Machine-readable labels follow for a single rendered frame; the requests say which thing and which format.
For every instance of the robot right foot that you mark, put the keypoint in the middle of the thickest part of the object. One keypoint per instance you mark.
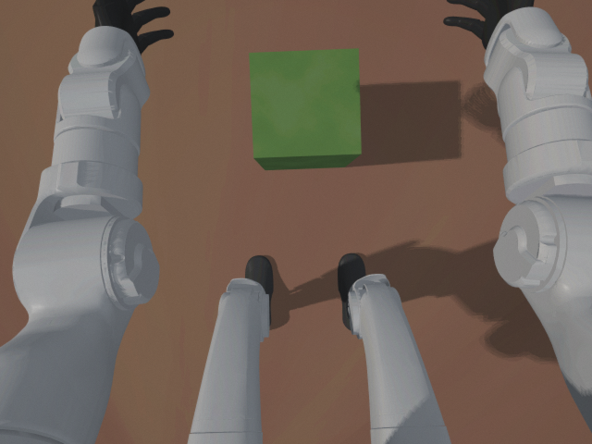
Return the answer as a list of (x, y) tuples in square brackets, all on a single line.
[(351, 268)]

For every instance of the right robot forearm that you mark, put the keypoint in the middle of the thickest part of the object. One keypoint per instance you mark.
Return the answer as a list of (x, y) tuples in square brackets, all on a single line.
[(544, 105)]

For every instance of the robot left hand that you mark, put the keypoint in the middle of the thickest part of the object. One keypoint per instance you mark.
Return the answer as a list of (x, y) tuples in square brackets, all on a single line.
[(117, 13)]

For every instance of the robot right hand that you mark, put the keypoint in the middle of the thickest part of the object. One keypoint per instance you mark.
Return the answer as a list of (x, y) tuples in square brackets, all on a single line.
[(491, 10)]

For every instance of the left robot upper arm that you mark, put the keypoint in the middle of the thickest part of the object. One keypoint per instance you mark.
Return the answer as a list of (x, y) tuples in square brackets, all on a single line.
[(80, 281)]

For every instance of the left robot shin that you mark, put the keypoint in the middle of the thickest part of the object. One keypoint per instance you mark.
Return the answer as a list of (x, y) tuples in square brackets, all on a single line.
[(241, 283)]

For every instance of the carton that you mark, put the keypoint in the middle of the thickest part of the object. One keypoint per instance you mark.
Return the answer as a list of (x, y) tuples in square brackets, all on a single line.
[(305, 108)]

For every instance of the left robot forearm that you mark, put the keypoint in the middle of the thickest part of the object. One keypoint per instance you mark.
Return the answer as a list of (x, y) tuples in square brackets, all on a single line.
[(97, 138)]

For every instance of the right robot upper arm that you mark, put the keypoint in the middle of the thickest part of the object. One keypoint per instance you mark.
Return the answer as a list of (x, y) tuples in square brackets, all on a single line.
[(545, 249)]

